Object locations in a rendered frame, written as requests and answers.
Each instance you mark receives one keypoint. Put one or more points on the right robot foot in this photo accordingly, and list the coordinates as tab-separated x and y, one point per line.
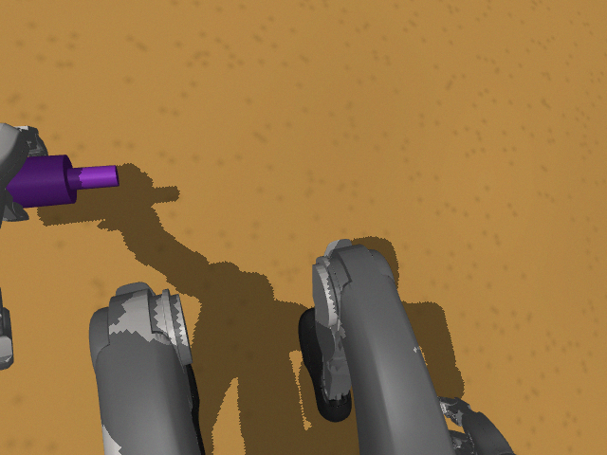
331	410

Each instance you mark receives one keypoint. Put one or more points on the left robot hand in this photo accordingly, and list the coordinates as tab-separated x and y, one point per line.
16	144

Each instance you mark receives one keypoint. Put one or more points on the right robot hand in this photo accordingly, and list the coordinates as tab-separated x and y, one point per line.
481	437

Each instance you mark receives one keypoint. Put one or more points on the bottle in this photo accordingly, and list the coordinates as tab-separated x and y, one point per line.
51	180

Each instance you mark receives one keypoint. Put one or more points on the left robot foot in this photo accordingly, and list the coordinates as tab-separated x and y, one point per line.
195	409

